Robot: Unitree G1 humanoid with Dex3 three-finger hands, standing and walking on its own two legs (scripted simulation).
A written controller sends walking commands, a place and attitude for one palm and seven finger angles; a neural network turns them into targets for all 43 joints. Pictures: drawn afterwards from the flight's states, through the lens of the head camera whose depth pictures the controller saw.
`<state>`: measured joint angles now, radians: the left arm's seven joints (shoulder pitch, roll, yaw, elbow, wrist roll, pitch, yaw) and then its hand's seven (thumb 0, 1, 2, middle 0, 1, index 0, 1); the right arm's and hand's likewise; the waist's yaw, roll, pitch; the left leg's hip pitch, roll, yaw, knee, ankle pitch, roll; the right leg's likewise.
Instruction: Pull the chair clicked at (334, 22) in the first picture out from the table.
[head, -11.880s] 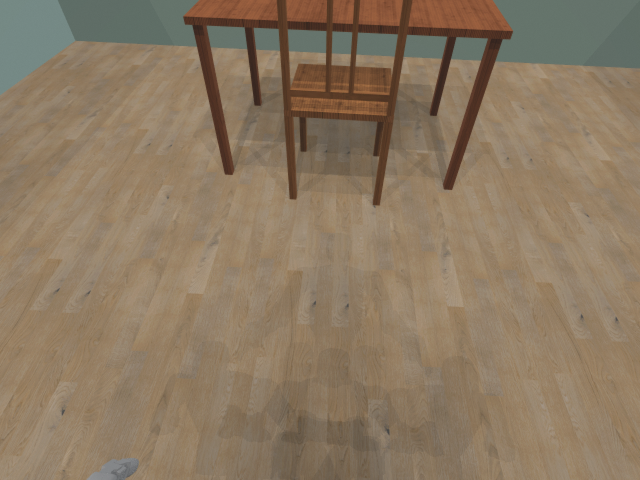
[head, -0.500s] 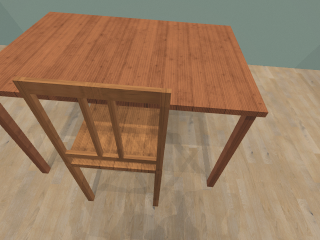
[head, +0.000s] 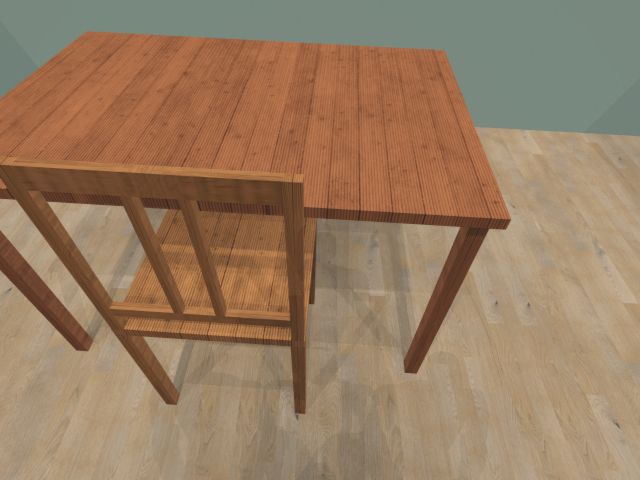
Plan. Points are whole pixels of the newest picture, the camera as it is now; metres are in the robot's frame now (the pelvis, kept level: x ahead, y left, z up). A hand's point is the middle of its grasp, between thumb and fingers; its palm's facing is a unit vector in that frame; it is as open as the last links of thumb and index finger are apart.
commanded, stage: come to a stop and stand still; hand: left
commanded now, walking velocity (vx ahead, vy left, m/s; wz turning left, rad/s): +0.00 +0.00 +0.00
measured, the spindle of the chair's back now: (158, 260) +0.46 +0.32 -0.06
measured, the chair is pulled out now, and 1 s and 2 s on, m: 0.00 0.00 0.00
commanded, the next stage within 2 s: look again from close up in 0.12 s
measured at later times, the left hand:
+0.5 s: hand out of the picture +0.01 +0.22 -0.18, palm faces +0.05 -0.97 -0.24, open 7.4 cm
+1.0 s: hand out of the picture -0.02 +0.27 -0.18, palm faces -0.02 -0.98 -0.20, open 7.4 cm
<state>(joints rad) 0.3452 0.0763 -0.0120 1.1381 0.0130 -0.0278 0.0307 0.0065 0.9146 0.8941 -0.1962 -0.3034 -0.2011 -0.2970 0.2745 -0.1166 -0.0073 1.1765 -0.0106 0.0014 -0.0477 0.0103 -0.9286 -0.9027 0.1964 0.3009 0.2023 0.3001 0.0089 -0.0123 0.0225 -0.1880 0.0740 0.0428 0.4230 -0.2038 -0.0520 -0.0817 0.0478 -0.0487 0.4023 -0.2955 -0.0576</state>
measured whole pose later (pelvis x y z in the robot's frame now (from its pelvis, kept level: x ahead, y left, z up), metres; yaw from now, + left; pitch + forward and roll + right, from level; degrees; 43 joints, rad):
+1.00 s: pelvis -0.03 +0.09 -0.01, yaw -1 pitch -1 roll +0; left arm 0.30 0.18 -0.01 1.03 0.03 0.01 0.03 0.00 0.91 0.89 -0.20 -0.30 -0.20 -0.30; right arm 0.23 -0.17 -0.01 1.05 -0.01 0.01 -0.01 0.00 -0.91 -0.90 0.20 0.30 0.20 0.30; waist 0.01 -0.01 0.07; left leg -0.26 -0.03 0.12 0.48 -0.21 0.08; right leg -0.18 -0.07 0.01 0.49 -0.29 0.05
